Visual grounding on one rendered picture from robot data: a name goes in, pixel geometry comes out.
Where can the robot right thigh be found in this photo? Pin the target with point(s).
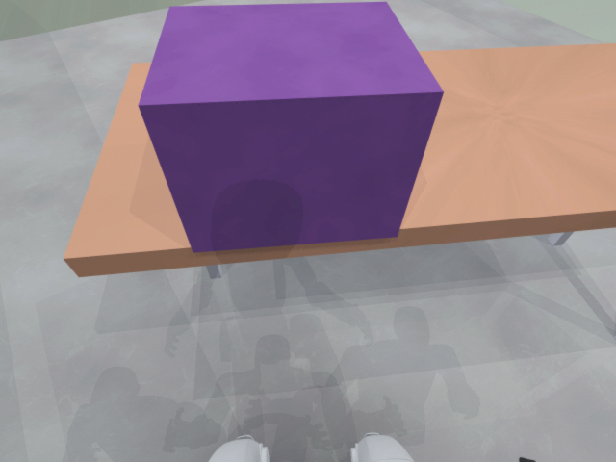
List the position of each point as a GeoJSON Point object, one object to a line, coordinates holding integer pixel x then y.
{"type": "Point", "coordinates": [379, 448]}

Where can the robot thigh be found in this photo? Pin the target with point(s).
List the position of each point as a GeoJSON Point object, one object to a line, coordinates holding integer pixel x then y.
{"type": "Point", "coordinates": [379, 448]}
{"type": "Point", "coordinates": [242, 450]}

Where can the carton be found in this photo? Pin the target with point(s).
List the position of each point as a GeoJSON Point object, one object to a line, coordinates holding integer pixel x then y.
{"type": "Point", "coordinates": [284, 124]}

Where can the table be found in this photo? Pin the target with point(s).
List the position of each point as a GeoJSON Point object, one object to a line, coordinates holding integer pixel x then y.
{"type": "Point", "coordinates": [523, 143]}

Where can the robot left thigh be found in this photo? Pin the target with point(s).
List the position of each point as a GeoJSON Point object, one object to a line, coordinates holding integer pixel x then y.
{"type": "Point", "coordinates": [242, 450]}

